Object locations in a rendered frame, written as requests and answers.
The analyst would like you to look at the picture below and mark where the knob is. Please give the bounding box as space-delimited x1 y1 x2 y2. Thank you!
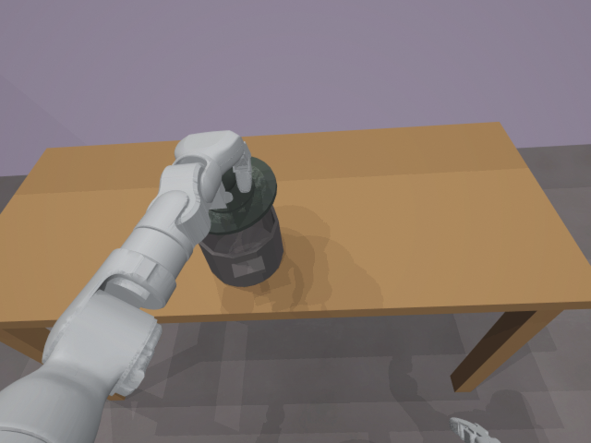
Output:
222 167 236 192

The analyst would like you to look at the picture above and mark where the robot left hand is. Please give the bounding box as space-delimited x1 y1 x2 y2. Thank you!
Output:
175 130 252 210

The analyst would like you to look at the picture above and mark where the pot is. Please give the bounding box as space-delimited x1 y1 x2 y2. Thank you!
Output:
199 205 283 287

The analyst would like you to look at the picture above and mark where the robot left upper arm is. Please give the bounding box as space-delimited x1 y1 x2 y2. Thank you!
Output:
0 290 163 443

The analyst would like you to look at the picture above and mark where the table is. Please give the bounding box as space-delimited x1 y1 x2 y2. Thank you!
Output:
0 122 591 401

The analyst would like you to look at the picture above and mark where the left robot forearm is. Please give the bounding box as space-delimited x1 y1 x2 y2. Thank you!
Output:
42 151 222 364

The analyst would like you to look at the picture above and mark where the lid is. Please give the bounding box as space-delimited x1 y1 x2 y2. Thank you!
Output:
209 157 277 235

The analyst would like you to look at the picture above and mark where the robot right hand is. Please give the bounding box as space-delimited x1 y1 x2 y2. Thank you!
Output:
449 417 500 443

